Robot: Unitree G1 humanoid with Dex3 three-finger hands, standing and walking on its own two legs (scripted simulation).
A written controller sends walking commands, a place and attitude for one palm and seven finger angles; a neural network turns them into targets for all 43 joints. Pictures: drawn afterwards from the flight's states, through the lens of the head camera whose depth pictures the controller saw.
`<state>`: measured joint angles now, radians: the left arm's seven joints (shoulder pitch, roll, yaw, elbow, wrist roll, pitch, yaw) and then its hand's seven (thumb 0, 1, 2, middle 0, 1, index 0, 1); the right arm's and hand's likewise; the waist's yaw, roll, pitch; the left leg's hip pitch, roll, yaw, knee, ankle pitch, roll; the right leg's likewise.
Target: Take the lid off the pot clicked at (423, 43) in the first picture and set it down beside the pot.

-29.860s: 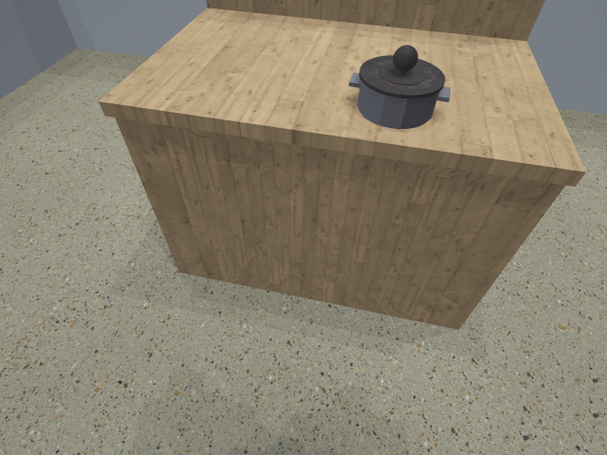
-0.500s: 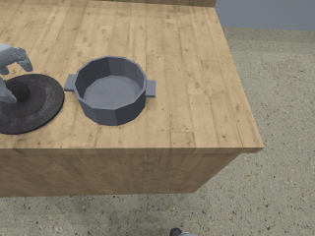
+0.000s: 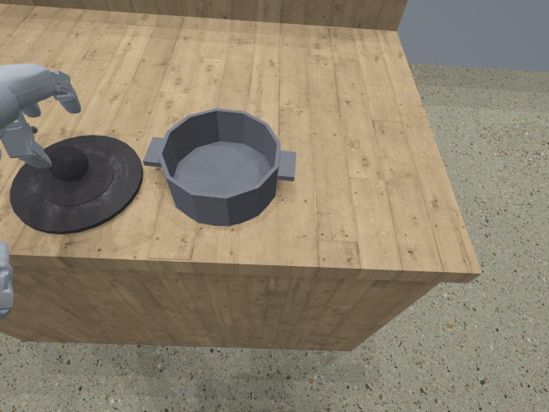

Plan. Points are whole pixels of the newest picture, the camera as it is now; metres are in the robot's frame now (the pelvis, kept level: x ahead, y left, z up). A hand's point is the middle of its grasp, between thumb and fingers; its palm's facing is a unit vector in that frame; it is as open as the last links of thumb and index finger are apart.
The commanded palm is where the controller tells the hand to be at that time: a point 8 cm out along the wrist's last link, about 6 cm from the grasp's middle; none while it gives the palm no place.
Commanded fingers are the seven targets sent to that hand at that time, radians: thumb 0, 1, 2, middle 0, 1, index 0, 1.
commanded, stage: raise the empty hand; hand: left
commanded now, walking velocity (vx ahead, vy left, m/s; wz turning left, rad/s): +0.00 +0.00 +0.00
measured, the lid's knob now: (68, 163) +0.46 +0.31 +0.06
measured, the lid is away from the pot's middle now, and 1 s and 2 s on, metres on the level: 0.23 0.23 0.23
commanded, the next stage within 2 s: draw the hand back to the body in 0.96 s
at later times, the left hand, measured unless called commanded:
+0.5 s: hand (14, 87) +0.47 +0.32 +0.19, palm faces -0.31 -0.06 -0.95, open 11.1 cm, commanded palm +0.47 +0.30 +0.25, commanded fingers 0.00 -0.05 0.73 -0.38 -0.79 -0.38 -0.79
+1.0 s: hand out of the picture +0.47 +0.33 +0.24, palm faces -0.27 -0.09 -0.96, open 11.1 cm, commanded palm +0.48 +0.31 +0.29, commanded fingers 0.00 -0.05 0.73 -0.38 -0.79 -0.38 -0.79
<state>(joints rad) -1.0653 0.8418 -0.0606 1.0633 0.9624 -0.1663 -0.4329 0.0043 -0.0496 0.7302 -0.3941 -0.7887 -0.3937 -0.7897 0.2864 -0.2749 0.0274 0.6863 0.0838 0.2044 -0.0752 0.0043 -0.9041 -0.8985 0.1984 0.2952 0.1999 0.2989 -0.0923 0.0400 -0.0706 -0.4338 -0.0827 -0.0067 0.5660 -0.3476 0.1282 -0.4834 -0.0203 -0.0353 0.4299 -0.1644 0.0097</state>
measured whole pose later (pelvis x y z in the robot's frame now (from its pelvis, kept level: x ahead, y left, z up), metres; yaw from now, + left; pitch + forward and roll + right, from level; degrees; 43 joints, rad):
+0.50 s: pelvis +0.01 +0.00 +0.01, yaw +1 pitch +11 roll -4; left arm -1.16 0.83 -0.09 1.01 0.97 -0.10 -0.49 0.00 -0.05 0.73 -0.40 -0.79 -0.39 -0.79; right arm 0.30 -0.28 0.02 0.69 0.07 0.18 -0.04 0.01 -0.90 -0.90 0.20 0.30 0.20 0.30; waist -0.09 0.05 -0.06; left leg -0.36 -0.10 -0.02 0.49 -0.32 0.13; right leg -0.42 -0.03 -0.03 0.38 -0.15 0.00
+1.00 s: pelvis +0.01 +0.00 +0.01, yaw +1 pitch +11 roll -3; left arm -1.30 0.86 -0.14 1.07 0.99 -0.01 -0.53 0.00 -0.05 0.73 -0.40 -0.79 -0.39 -0.79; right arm 0.29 -0.28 0.04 0.69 0.08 0.15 -0.04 0.01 -0.90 -0.90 0.20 0.30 0.20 0.30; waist -0.09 0.04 -0.06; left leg -0.34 -0.10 -0.03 0.47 -0.31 0.13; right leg -0.40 -0.03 -0.03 0.35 -0.14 0.01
